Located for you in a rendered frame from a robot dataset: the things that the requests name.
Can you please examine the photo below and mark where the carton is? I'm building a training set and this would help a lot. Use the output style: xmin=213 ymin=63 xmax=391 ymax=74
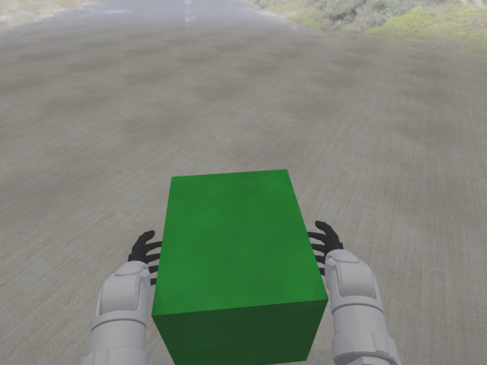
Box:
xmin=151 ymin=169 xmax=329 ymax=365

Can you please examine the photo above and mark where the right robot forearm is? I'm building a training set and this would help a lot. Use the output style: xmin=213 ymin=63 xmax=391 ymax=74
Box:
xmin=324 ymin=249 xmax=402 ymax=365

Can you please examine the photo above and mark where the left robot forearm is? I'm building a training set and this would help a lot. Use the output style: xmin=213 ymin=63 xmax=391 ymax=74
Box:
xmin=81 ymin=261 xmax=151 ymax=365

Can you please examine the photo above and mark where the robot right hand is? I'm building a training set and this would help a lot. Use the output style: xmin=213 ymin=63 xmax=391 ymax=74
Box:
xmin=307 ymin=221 xmax=343 ymax=276

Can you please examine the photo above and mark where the robot left hand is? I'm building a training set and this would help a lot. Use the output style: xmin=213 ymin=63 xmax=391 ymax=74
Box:
xmin=128 ymin=230 xmax=162 ymax=285

